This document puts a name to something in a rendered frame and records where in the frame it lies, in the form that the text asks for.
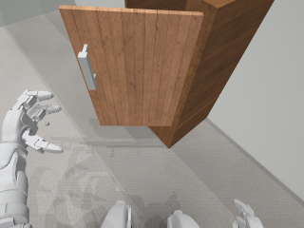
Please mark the left robot hand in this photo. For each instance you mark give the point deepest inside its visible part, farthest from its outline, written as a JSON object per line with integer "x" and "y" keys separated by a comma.
{"x": 17, "y": 122}

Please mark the cupboard door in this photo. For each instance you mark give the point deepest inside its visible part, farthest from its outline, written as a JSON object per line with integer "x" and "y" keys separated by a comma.
{"x": 140, "y": 58}

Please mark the robot right shin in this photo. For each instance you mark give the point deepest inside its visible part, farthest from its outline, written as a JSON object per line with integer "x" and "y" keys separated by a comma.
{"x": 177, "y": 212}

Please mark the left robot forearm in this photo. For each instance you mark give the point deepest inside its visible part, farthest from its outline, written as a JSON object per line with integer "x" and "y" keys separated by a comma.
{"x": 14, "y": 184}

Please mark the handle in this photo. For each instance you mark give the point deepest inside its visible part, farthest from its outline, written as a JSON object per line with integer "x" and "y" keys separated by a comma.
{"x": 86, "y": 67}

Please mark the right robot hand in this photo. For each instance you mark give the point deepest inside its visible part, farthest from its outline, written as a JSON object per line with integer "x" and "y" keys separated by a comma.
{"x": 251, "y": 221}

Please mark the robot right thigh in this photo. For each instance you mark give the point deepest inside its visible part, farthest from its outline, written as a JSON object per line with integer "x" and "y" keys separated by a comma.
{"x": 181, "y": 221}

